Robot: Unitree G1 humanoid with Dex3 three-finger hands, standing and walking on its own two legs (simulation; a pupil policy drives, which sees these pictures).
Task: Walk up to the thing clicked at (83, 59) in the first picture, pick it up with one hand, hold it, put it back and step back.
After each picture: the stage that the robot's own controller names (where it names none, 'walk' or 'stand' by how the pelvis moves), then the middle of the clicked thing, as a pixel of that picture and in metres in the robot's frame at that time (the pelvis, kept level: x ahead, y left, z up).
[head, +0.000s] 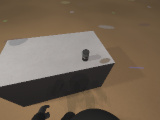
stand; (85, 55) +0.62 +0.07 -0.09
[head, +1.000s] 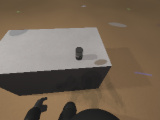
rise first; (79, 53) +0.57 +0.13 -0.06
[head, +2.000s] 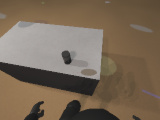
rise first; (66, 57) +0.47 +0.24 -0.05
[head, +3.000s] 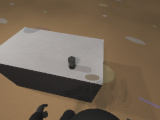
stand; (72, 63) +0.49 +0.18 -0.08
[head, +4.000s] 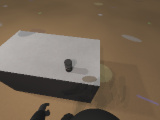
stand; (68, 65) +0.47 +0.20 -0.09
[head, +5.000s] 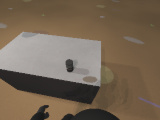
stand; (69, 66) +0.47 +0.20 -0.09
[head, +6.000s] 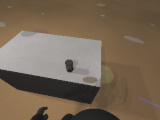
stand; (69, 66) +0.47 +0.20 -0.09
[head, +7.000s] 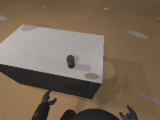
rise first; (70, 62) +0.48 +0.19 -0.09
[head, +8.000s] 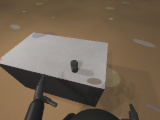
rise first; (74, 66) +0.47 +0.18 -0.09
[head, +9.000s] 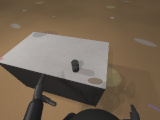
go down; (75, 66) +0.47 +0.18 -0.09
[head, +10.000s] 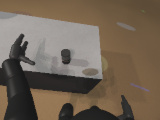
go down; (65, 57) +0.47 +0.16 -0.02
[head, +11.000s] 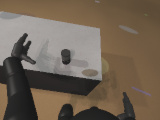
approach; (65, 57) +0.47 +0.17 -0.02
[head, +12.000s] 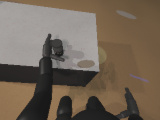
close; (58, 48) +0.49 +0.18 +0.02
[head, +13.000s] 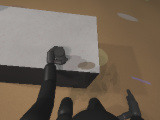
lift; (60, 56) +0.44 +0.17 +0.01
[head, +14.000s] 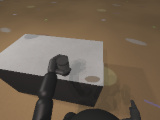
lift; (63, 66) +0.32 +0.17 +0.14
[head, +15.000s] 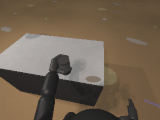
hold; (64, 66) +0.33 +0.17 +0.12
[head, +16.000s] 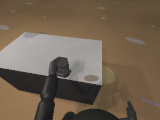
hold; (63, 68) +0.32 +0.17 +0.11
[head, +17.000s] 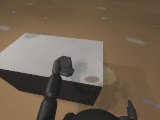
crouch; (67, 67) +0.32 +0.16 +0.11
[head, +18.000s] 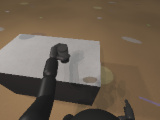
crouch; (63, 54) +0.42 +0.18 +0.13
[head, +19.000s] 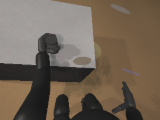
lower; (52, 45) +0.50 +0.18 +0.01
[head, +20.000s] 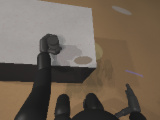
lower; (54, 46) +0.50 +0.18 +0.02
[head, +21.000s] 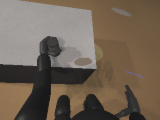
lower; (54, 48) +0.49 +0.18 +0.02
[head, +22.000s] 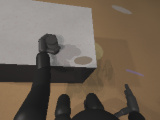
lower; (53, 45) +0.50 +0.19 +0.02
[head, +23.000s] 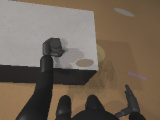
open; (56, 49) +0.49 +0.17 +0.02
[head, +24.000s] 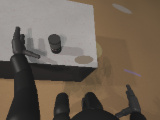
rise; (55, 44) +0.49 +0.17 +0.03
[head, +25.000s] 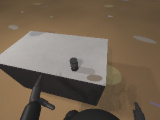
sink last; (74, 64) +0.47 +0.17 -0.04
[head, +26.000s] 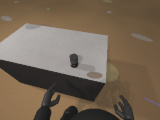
stand; (74, 61) +0.48 +0.16 -0.03
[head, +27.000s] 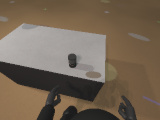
stand; (72, 61) +0.47 +0.17 -0.02
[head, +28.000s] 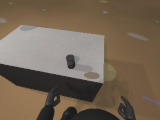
stand; (70, 62) +0.47 +0.17 -0.02
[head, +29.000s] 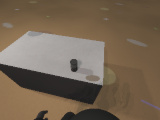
stand; (74, 65) +0.49 +0.16 -0.08
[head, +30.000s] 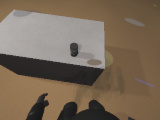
walk; (74, 50) +0.55 +0.15 -0.07
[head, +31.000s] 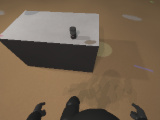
walk; (73, 33) +0.80 +0.24 -0.05
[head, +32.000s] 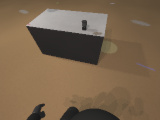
stand; (84, 25) +1.09 +0.19 -0.07
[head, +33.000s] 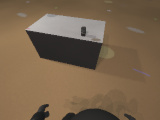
stand; (83, 31) +1.06 +0.17 -0.09
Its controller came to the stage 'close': yes
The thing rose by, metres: 0.21
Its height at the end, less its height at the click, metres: +0.00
